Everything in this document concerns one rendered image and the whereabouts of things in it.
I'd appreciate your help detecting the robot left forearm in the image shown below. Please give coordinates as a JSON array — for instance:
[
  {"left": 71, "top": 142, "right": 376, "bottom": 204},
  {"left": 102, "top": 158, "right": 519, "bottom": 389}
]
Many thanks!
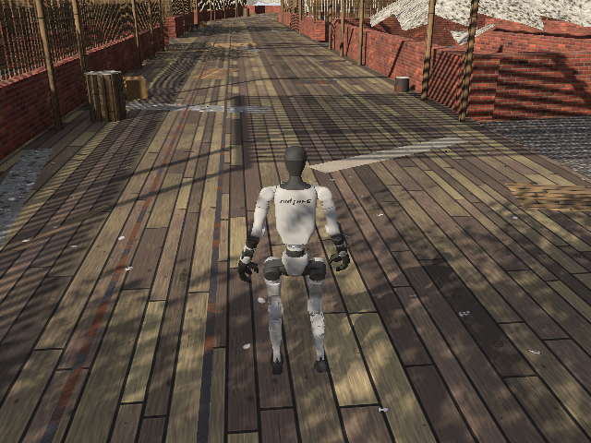
[{"left": 240, "top": 223, "right": 259, "bottom": 264}]

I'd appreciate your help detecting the left robot upper arm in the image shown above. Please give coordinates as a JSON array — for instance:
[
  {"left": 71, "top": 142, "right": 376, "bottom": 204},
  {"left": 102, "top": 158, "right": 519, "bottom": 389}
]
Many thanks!
[{"left": 251, "top": 186, "right": 276, "bottom": 238}]

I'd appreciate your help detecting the right robot hand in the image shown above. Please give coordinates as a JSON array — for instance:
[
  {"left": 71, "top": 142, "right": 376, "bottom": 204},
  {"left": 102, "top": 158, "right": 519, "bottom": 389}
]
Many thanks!
[{"left": 329, "top": 253, "right": 350, "bottom": 271}]

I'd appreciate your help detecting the right robot upper arm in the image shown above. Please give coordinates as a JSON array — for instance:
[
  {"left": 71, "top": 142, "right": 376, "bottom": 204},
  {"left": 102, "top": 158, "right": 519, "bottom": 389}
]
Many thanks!
[{"left": 315, "top": 186, "right": 340, "bottom": 236}]

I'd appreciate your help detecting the humanoid robot head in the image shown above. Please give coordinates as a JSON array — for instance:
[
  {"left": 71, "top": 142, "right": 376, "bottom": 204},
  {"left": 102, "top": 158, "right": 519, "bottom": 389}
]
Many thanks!
[{"left": 280, "top": 146, "right": 311, "bottom": 190}]

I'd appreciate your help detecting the robot right forearm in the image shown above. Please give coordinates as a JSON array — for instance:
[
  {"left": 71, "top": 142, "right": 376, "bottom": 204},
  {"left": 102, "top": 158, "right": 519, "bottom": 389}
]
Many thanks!
[{"left": 331, "top": 222, "right": 348, "bottom": 257}]

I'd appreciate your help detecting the left robot hand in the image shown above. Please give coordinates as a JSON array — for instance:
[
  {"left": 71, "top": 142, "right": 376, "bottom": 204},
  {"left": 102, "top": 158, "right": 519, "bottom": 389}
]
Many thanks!
[{"left": 237, "top": 260, "right": 259, "bottom": 283}]

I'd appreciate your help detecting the robot right shin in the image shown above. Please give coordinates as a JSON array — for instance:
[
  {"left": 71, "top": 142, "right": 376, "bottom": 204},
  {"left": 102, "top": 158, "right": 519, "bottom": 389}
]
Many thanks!
[{"left": 310, "top": 298, "right": 325, "bottom": 361}]

